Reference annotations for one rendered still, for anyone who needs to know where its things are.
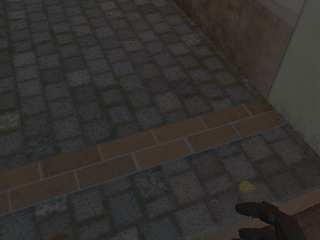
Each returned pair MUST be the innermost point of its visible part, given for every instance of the right robot hand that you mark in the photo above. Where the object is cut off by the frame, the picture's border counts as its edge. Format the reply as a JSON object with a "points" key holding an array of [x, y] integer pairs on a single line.
{"points": [[286, 227]]}

